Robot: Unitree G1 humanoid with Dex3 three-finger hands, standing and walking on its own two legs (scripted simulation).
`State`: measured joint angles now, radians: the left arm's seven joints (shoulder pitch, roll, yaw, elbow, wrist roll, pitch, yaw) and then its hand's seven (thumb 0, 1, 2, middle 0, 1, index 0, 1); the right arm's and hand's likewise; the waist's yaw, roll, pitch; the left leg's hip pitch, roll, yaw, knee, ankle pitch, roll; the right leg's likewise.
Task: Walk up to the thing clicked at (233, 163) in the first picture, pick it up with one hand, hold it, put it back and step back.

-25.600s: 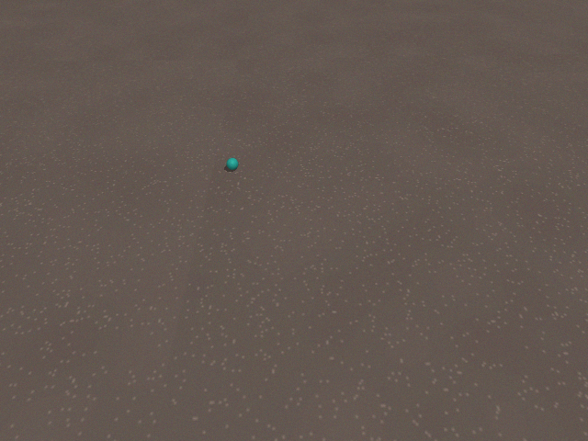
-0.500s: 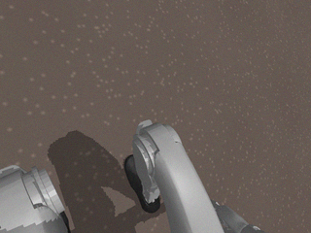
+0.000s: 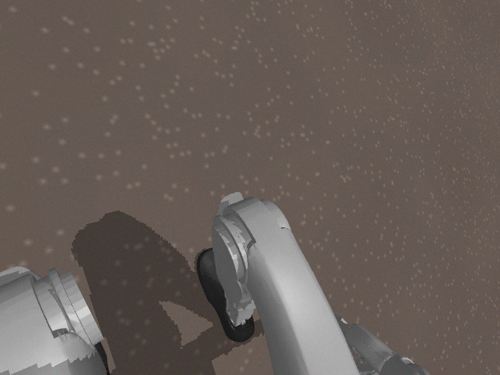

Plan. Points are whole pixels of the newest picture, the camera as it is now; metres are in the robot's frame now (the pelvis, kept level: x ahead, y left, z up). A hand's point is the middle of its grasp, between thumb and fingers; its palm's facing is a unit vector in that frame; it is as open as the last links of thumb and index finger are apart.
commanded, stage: open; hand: left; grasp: from above
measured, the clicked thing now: out of the picture +0.46 +0.36 -0.27
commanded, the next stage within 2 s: withdraw in 0.16 s
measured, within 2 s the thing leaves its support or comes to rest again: neither
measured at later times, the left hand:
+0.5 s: hand out of the picture +0.47 +0.35 -0.21, palm faces -0.32 -0.14 -0.94, open 14.0 cm
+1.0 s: hand out of the picture +0.43 +0.34 -0.08, palm faces -0.46 -0.13 -0.88, open 14.1 cm
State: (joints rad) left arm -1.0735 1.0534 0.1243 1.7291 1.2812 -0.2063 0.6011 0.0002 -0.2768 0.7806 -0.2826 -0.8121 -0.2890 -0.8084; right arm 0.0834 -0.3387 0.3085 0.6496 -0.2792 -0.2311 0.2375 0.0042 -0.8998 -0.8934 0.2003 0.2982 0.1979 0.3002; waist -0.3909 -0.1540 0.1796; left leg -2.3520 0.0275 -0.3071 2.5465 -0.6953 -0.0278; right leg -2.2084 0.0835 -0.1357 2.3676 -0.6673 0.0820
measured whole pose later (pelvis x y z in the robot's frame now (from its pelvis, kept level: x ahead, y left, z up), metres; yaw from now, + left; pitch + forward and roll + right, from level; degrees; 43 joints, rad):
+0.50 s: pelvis +0.00 +0.00 +0.00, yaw +0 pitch +28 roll -14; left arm -1.00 1.00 0.17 1.52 1.28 -0.21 0.55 0.00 -0.50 0.97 -0.10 -0.99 -0.10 -0.99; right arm 0.13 -0.33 0.27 0.66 -0.27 -0.21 0.25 0.00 -0.91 -0.89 0.20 0.30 0.20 0.30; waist -0.36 -0.12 0.14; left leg -2.35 0.02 -0.31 2.53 -0.70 -0.04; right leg -2.21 0.07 -0.14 2.36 -0.67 0.07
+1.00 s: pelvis -0.01 -0.01 +0.05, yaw +7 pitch +31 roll -9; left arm -0.99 0.78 0.01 1.28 1.16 -0.16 0.15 0.00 -0.52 1.01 -0.10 -0.99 -0.09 -1.01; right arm 0.15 -0.32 0.10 0.63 -0.11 -0.02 0.15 0.01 -0.91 -0.90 0.20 0.30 0.20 0.30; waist -0.23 0.00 -0.02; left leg -2.27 0.02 -0.19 2.33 -0.62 -0.03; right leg -2.16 0.02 -0.06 2.24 -0.64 0.05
